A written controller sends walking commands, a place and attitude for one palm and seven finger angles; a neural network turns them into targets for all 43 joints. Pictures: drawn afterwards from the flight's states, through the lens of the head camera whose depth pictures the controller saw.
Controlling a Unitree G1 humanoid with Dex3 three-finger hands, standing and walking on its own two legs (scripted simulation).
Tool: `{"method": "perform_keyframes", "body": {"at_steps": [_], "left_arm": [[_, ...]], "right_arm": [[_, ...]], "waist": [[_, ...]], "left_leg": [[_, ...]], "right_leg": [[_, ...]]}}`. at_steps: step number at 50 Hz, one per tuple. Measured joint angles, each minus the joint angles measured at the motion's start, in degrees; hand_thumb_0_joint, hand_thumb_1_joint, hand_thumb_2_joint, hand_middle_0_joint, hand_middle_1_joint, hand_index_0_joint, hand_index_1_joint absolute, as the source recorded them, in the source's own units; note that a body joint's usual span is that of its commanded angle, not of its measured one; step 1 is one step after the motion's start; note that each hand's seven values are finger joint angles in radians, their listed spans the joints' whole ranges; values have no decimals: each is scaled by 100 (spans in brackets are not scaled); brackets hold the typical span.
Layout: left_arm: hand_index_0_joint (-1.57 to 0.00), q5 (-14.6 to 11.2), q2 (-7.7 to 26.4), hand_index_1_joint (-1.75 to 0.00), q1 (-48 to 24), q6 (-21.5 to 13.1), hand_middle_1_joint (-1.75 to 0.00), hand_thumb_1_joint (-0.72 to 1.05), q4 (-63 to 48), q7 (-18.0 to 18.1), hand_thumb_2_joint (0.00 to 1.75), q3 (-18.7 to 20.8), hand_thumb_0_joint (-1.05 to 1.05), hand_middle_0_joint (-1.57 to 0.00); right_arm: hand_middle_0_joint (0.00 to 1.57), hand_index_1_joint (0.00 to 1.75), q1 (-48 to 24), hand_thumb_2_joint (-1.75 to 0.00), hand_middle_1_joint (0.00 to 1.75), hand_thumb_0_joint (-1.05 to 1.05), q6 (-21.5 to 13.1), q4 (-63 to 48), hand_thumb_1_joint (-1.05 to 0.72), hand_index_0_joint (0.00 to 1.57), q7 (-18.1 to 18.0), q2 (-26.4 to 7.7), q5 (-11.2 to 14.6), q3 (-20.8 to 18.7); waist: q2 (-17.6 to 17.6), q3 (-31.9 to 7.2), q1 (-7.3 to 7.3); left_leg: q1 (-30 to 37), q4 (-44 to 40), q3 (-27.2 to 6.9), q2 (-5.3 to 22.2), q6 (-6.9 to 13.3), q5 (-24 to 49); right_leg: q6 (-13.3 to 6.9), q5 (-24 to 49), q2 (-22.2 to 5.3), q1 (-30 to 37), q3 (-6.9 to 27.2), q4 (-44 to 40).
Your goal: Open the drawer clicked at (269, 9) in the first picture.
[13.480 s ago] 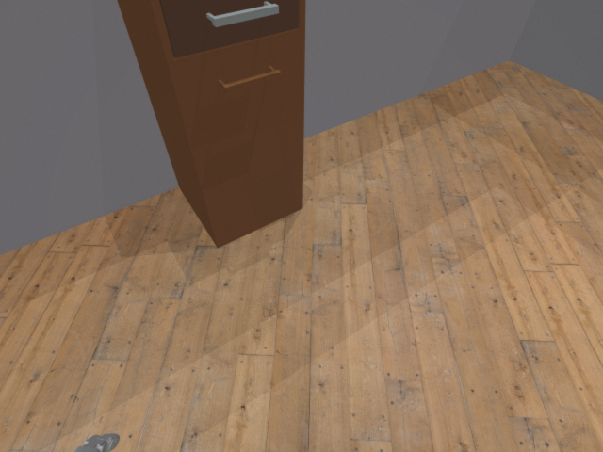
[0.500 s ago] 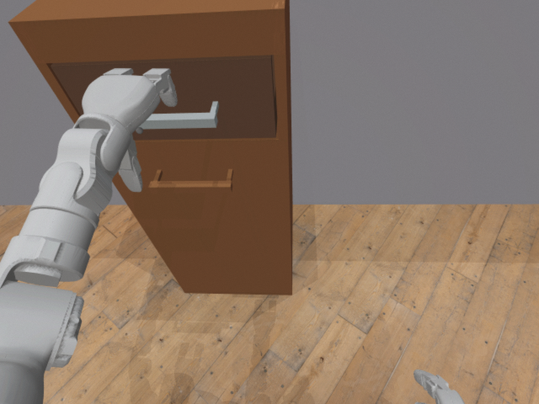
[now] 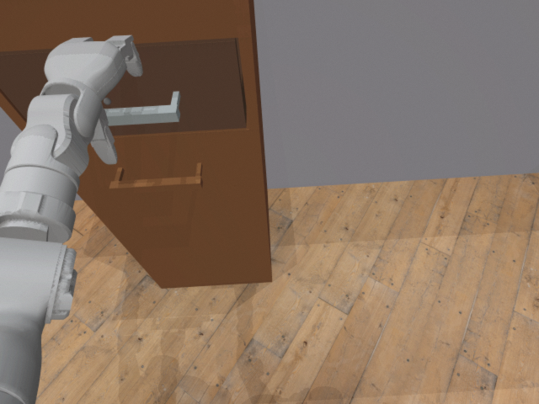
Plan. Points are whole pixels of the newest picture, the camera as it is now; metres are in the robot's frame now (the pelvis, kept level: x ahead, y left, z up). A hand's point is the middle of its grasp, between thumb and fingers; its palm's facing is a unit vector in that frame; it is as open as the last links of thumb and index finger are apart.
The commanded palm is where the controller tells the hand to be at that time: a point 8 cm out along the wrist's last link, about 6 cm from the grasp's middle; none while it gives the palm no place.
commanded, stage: move the hooked fingers above the handle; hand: left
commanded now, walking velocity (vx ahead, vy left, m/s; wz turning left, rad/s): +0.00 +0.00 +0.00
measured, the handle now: (123, 108) +0.55 +0.24 +0.12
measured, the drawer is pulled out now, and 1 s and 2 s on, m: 0.00 0.00 0.00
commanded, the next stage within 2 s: lower the fingers behind the handle in 1.20 s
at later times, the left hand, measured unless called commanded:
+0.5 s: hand (99, 102) +0.49 +0.24 +0.18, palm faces +0.00 +0.03 -1.00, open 13.9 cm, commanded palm +0.48 +0.24 +0.24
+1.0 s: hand (101, 102) +0.50 +0.24 +0.17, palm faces -0.02 +0.03 -1.00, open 13.8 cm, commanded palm +0.49 +0.25 +0.24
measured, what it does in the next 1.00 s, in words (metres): stands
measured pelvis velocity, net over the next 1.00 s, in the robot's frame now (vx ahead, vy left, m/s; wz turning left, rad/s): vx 0.00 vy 0.00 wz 0.00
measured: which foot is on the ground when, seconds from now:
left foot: down 0.00-1.00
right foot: down 0.00-1.00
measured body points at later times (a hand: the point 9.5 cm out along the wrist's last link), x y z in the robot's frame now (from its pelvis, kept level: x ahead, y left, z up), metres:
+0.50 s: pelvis +0.00 +0.00 +0.00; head +0.06 -0.02 +0.44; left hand +0.49 +0.23 +0.23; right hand +0.08 -0.27 -0.14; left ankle -0.06 +0.11 -0.74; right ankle +0.03 -0.14 -0.74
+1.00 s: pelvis +0.00 +0.00 +0.00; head +0.07 -0.02 +0.44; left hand +0.50 +0.24 +0.23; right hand +0.04 -0.27 -0.14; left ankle -0.06 +0.11 -0.74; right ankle +0.03 -0.14 -0.74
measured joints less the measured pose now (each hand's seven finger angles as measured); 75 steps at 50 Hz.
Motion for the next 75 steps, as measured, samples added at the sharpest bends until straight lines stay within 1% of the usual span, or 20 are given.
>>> {"method": "perform_keyframes", "body": {"at_steps": [4, 8, 14, 18, 23, 27, 32, 35, 41, 45, 50, 62, 70, 73, 75], "left_arm": [[-32, -5, 62, -120, 34, 76, -120, -49, -4, -59, 30, 59, 0, -32], [-32, -47, 90, -120, 271, 20, -120, -49, -246, -162, 30, 157, 0, -32], [-32, -45, 173, -120, 384, -71, -120, -49, -247, -153, 30, 174, 0, -32], [-32, -36, 198, -120, 261, -95, -120, -49, -171, -126, 30, 41, 0, -32], [-32, -57, 108, -120, -47, -63, -120, -49, -15, -129, 30, -201, 0, -32], [-32, -45, -2, -120, -295, -20, -120, -49, 205, -113, 30, -294, 0, -32], [-32, 88, 27, -121, -430, 11, -121, -49, 446, -80, 30, -112, 0, -33], [-34, 115, 68, -122, -322, -23, -122, -49, 375, -67, 30, -3, 0, -34], [-33, 128, 185, -121, -180, -2, -121, -49, 392, -70, 30, 93, 0, -34], [-33, 88, 245, -121, -101, -84, -121, -49, 322, -70, 30, 110, 0, -33], [-32, 90, 288, -120, -199, -126, -120, -49, 369, -61, 30, 43, 0, -33], [-35, 57, 164, -122, -368, -7, -121, -49, 471, -81, 30, -166, 0, -34], [-35, 71, 131, -122, -341, -40, -121, -49, 467, -65, 30, -103, 0, -34], [-34, 54, 84, -121, -306, -47, -121, -49, 473, -35, 30, -145, 0, -33], [-33, 70, 57, -121, -253, -80, -121, -49, 461, -5, 30, -91, 0, -33]], "right_arm": [[20, 30, 131, -90, 30, 1, 57, -11, -90, 20, 16, 0, 11, -33], [20, 30, 193, -90, 30, 1, 130, -24, -90, 20, 5, 2, 29, -28], [20, 30, 100, -90, 30, 1, 123, -55, -90, 20, -48, 18, 60, -5], [20, 30, 32, -90, 30, 1, 59, -72, -90, 20, -64, 21, 61, -23], [20, 30, -40, -90, 30, 1, -8, -39, -90, 20, -63, 5, 50, -31], [20, 30, -88, -90, 30, 1, -11, -22, -90, 20, -56, 1, 47, -1], [20, 30, -79, -90, 30, 1, -14, -92, -90, 20, -60, 19, 37, 52], [20, 30, 27, -90, 30, 1, 11, -122, -90, 20, -48, 32, 22, 38], [20, 30, 166, -90, 30, 1, 56, -86, -90, 21, -54, 49, 44, 50], [20, 30, 249, -90, 30, 1, 52, -45, -90, 21, -63, 47, 47, 24], [20, 30, 274, -90, 30, 1, 12, 20, -90, 21, -75, 30, 42, -10], [20, 30, 233, -90, 30, 1, -20, 38, -90, 20, -37, -10, 29, -57], [20, 30, 157, -90, 30, 1, -14, -24, -90, 20, -13, 43, 19, -15], [20, 30, 146, -90, 30, 1, -5, -34, -90, 20, -2, 58, 23, -1], [20, 30, 131, -90, 30, 1, 0, -43, -90, 21, 0, 65, 17, 16]], "waist": [[40, -31, -12], [65, -40, 8], [42, 10, 26], [13, 25, 53], [-15, 8, 69], [-28, -27, 19], [-27, -49, -100], [2, -81, -96], [25, -39, -115], [28, -13, -108], [-2, -4, -122], [-1, -74, -100], [-2, -94, -91], [1, -97, -82], [-3, -97, -90]], "left_leg": [[-9, 6, 43, 23, 0, -26], [43, -7, 75, 47, -1, -45], [57, 28, 52, 53, -9, -56], [5, 74, -13, 38, -13, -50], [-72, 127, -92, 10, -9, -49], [-118, 160, -106, -5, -2, -60], [-203, 206, -39, -1, 7, -86], [-216, 215, 3, 9, 10, -99], [-214, 230, 37, 29, 8, -113], [-216, 234, 23, 37, 4, -112], [-266, 252, -12, 38, 0, -108], [-292, 272, -62, 21, 8, -125], [-302, 305, -56, 19, 11, -148], [-316, 329, -55, 19, 12, -161], [-335, 349, -46, 22, 13, -172]], "right_leg": [[1, -10, 30, -29, 41, 7], [-3, -18, 59, 6, 70, -2], [-12, -31, 59, 35, 48, 22], [-14, -37, 34, 25, -13, 41], [-11, -47, -6, -2, -85, 61], [-2, -58, -23, -40, -95, 88], [6, -63, -12, -163, -26, 147], [10, -64, 5, -197, 16, 161], [5, -61, 29, -208, 49, 170], [2, -53, 36, -193, 34, 152], [-4, -46, 31, -215, 0, 141], [7, -70, 9, -210, -45, 140], [11, -94, 6, -228, -36, 182], [13, -106, 7, -242, -33, 205], [13, -112, 9, -267, -24, 225]]}}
